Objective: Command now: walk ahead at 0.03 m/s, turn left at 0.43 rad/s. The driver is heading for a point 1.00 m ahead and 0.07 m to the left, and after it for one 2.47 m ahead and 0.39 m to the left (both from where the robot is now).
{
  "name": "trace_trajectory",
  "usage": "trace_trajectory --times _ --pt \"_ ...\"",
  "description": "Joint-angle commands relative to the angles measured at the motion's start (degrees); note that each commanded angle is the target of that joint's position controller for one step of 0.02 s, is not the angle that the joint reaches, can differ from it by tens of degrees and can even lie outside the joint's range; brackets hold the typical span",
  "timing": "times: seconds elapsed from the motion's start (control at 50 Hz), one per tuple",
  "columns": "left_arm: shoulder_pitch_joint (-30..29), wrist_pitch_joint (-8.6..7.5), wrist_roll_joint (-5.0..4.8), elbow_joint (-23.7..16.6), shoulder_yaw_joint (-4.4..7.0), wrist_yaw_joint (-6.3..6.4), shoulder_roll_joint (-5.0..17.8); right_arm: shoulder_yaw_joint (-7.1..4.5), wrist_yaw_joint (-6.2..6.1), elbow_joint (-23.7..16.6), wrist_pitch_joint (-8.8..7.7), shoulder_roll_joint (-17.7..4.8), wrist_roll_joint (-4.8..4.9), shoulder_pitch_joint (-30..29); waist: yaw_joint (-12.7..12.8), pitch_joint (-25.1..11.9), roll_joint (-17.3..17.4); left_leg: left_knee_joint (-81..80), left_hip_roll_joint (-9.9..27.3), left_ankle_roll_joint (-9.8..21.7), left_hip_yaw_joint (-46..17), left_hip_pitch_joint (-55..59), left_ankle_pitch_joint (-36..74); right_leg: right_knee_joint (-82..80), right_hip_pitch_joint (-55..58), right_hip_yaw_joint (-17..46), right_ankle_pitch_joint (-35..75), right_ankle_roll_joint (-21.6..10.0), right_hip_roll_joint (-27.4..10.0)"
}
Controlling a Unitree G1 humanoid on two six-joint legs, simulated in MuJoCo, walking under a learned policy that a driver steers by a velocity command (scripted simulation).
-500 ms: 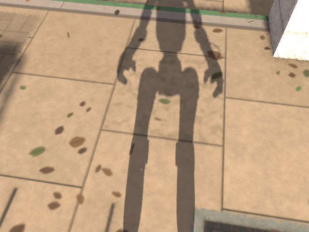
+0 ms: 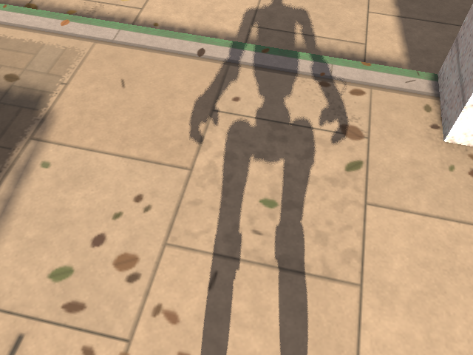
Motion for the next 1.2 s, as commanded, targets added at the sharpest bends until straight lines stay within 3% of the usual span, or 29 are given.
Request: trace_trajectory --times 0.02,0.18,0.24,0.26,0.28,0.3,0.32,0.36,0.38,0.44,0.5,0.54,0.58,0.6,0.62,0.64,0.66,0.68,0.72,0.76,0.82,0.9,0.92,0.94,0.96,0.98,1.02,1.12,1.2 --pt "0.7 0.61 -0.14 -4.2 1.18 0.38 3.5 -2.41 -0.96 -4.9 1.25 -8.8 0.68 -1.7 2.1 -8.7 5.4 -8.8 12.7 10.8 -16.9 11.9 17.9 -2.4 -5.8 1.5 2.2 2.0 -3.3" --pt "2.2 -0.60 -0.68 -4.3 1.50 -0.27 4.0 -3.60 -1.84 -6.9 3.12 -10.5 0.47 -1.1 0.8 -10.7 11.4 -9.5 10.4 9.3 -22.1 9.0 3.2 -22.4 4.5 1.3 9.7 2.1 -1.4" --pt "6.6 -1.40 -0.61 -3.1 2.35 -0.94 4.8 -3.34 -2.17 -7.6 3.89 -9.6 1.31 -1.9 3.2 -9.5 10.7 -6.5 7.0 5.8 -22.0 4.3 -3.0 -37.1 14.0 0.0 17.5 -0.5 -2.3" --pt "8.8 -1.30 0.32 -3.1 3.37 -0.66 8.3 -2.73 -2.21 -8.1 3.94 -7.4 1.05 -1.1 3.1 -9.5 4.8 0.8 3.5 2.7 -18.4 -2.4 -11.3 -41.0 19.8 7.5 16.6 -3.7 -11.5" --pt "8.1 -0.92 2.29 -3.1 4.47 -0.67 13.9 -2.24 -2.00 -10.4 3.31 -5.4 1.24 -1.8 1.0 -6.2 -14.4 13.3 -6.2 -0.5 -6.1 -13.8 -22.6 -46.1 19.0 23.8 21.8 -12.2 -23.6" --pt "5.3 -1.58 3.66 -5.3 3.70 -0.66 11.0 -3.47 -1.82 -9.5 2.34 -9.3 -0.01 -0.9 1.5 -6.3 -13.4 28.1 -3.5 -2.7 -8.1 -13.4 -26.4 -47.1 14.7 29.7 25.6 -17.9 -29.0" --pt "1.4 -1.92 2.99 -6.5 2.77 -0.25 8.2 -4.33 -1.55 -7.8 2.38 -11.3 0.33 1.2 -0.4 -5.7 -8.3 35.0 -3.1 -3.2 -8.8 -12.5 -23.0 -45.7 13.3 24.1 27.6 -16.6 -26.2" --pt "-1.5 -2.08 0.53 -6.8 1.88 -0.04 5.5 -3.98 -2.02 -4.9 3.44 -9.2 0.12 4.1 -1.2 -4.3 -5.2 40.1 -2.9 -4.9 -7.9 -12.8 -17.0 -43.3 14.3 15.1 29.2 -12.3 -19.8" --pt "-0.7 -1.96 0.15 -6.5 1.46 0.09 5.1 -3.43 -2.04 -4.8 3.71 -7.5 0.10 4.0 -0.7 -3.9 -5.1 41.9 -3.1 -5.8 -7.5 -12.4 -15.8 -42.9 14.2 12.7 33.0 -12.4 -18.8" --pt "2.9 -1.44 0.50 -5.3 1.06 0.41 4.5 -2.03 -1.94 -6.5 3.56 -4.8 0.81 0.4 1.4 -4.4 -7.1 32.9 -1.8 -7.4 -4.7 -10.7 -13.7 -42.1 18.2 8.3 35.9 -12.9 -16.7" --pt "3.7 -1.01 0.26 -4.6 1.33 0.38 6.1 -0.49 -1.38 -7.7 3.47 -2.3 0.25 -2.3 2.9 -5.7 -10.4 16.9 1.7 -7.7 -0.3 -1.3 -16.2 -40.9 18.3 6.7 36.6 -12.9 -16.5" --pt "5.5 -0.62 -0.16 -4.0 1.80 0.05 7.9 -0.82 -1.08 -7.6 3.39 -3.8 0.78 -2.1 3.8 -5.5 -11.5 9.2 1.1 -7.3 2.4 3.3 -15.7 -39.9 17.9 7.9 38.0 -13.6 -17.3" --pt "5.4 -0.41 -1.18 -3.5 1.49 -0.11 7.6 -1.01 -0.85 -5.8 3.18 -4.0 0.75 1.2 1.8 -4.7 -9.9 -5.8 0.5 -5.3 3.7 10.0 -4.3 -37.6 16.4 7.6 39.2 -12.2 -16.7" --pt "7.4 -0.75 -1.45 -2.7 1.22 -0.20 6.9 -1.07 -0.85 -5.5 3.11 -4.8 0.28 1.7 1.8 -4.6 -8.5 -10.9 1.3 -3.6 1.9 14.4 1.9 -37.1 14.5 7.5 37.8 -9.9 -15.9" --pt "8.5 -1.52 -0.42 -2.7 0.66 -0.53 5.7 -1.36 -1.26 -6.0 3.12 -7.4 -0.24 2.6 2.5 -7.1 -4.0 -9.1 6.2 -1.7 -3.6 21.2 12.5 -34.9 10.7 6.0 32.7 -6.3 -14.3" --pt "10.1 -2.67 1.40 -3.2 -0.03 -1.38 3.6 -2.10 -1.75 -6.1 3.49 -11.1 -0.76 2.7 5.2 -9.1 7.0 -4.0 12.3 1.8 -8.6 25.0 24.5 -31.2 6.3 0.7 22.0 -2.8 -9.3" --pt "8.1 -2.94 1.73 -3.1 -0.77 -1.39 1.5 -0.85 -1.07 -5.0 3.25 -5.8 -0.82 1.4 4.1 -10.5 11.6 -5.7 12.6 5.0 -9.1 17.9 8.4 -33.0 10.4 -2.4 13.9 0.0 -7.4" --pt "4.7 -2.72 1.38 -3.0 -0.44 -1.36 3.4 -0.50 -0.47 -5.4 2.90 -4.0 -0.81 1.0 2.1 -7.8 9.2 -7.9 10.0 4.8 -9.0 15.3 -7.7 -30.4 10.7 -4.5 12.5 1.1 -5.6" --pt "1.9 -2.15 -0.10 -3.6 0.27 -1.17 4.2 -1.60 -0.35 -4.3 2.41 -8.5 -0.57 4.8 -0.7 -0.7 12.2 -14.2 12.6 7.1 -15.7 12.0 -30.3 -22.5 2.6 -7.4 5.6 0.4 -3.0" --pt "0.7 -2.90 -1.28 -5.0 0.70 -1.47 4.8 -1.71 -0.74 -3.5 1.25 -9.4 0.08 6.5 -1.1 5.1 15.2 -18.0 17.1 10.1 -23.0 10.3 -33.2 -16.6 -3.3 -3.9 1.9 -2.2 -5.0" --pt "1.2 -4.84 -2.15 -5.1 0.71 -2.87 4.3 -1.44 -0.94 -3.3 0.07 -8.3 1.09 6.3 -0.4 4.4 12.2 -17.8 18.4 10.5 -22.8 15.0 -26.1 -17.8 -6.4 -1.8 -0.9 -5.9 -7.6" --pt "13.0 -5.49 -0.87 0.7 1.18 -3.96 3.7 -1.03 -0.25 -4.3 0.44 -6.9 1.32 1.2 5.9 -1.9 7.2 -9.7 10.3 6.2 -10.1 2.7 -15.0 -32.6 22.6 -6.7 19.0 -4.9 -2.8" --pt "18.3 -5.38 -0.99 1.9 1.62 -3.63 5.1 -0.08 -0.04 -5.0 0.09 -3.9 0.69 -0.1 7.9 -3.0 2.9 -1.1 7.3 3.6 -6.4 -2.8 -14.8 -35.0 29.0 -0.5 15.9 -5.9 -7.3" --pt "22.6 -5.48 -0.86 1.7 2.89 -3.25 11.7 0.91 0.02 -7.4 -0.81 -0.3 0.42 -0.2 8.0 -4.1 -12.8 18.6 0.1 -1.3 2.0 -13.6 -17.8 -44.1 34.8 20.8 6.5 -11.8 -20.0" --pt "23.5 -5.86 -0.01 1.3 3.14 -3.51 13.1 -0.16 -0.40 -8.6 -1.81 -4.3 1.76 -1.3 8.7 -2.0 -15.3 31.0 -0.3 -1.8 -1.4 -22.1 -26.0 -51.1 32.8 38.1 -2.9 -19.1 -28.0" --pt "19.6 -6.26 -0.03 0.4 2.01 -3.17 10.0 -0.97 -0.29 -7.8 -2.58 -6.7 2.72 -0.5 6.5 2.3 -9.1 36.8 3.4 -0.7 -4.0 -26.6 -21.6 -51.3 31.1 35.9 -7.2 -18.7 -27.6" --pt "15.6 -6.43 0.02 -0.7 1.06 -2.89 7.7 -0.97 0.15 -6.2 -3.20 -6.0 1.61 0.0 4.6 3.8 -4.5 36.4 6.6 0.6 -2.4 -27.6 -10.7 -51.7 29.1 25.4 0.0 -14.9 -22.7" --pt "16.9 -5.74 -0.21 0.3 0.14 -2.29 6.5 -0.64 1.28 -6.0 -2.88 -3.5 0.56 -1.9 4.3 1.8 -3.6 28.1 7.7 -2.0 1.5 -23.2 1.8 -53.1 27.1 9.2 28.1 -12.5 -16.7" --pt "18.9 -4.98 -0.34 1.8 0.05 -1.51 7.5 0.59 2.07 -8.3 -3.32 -1.2 0.85 -9.7 6.4 3.3 -3.8 12.8 6.2 -3.2 3.7 -18.0 11.1 -54.1 23.9 3.1 33.0 -11.5 -14.8"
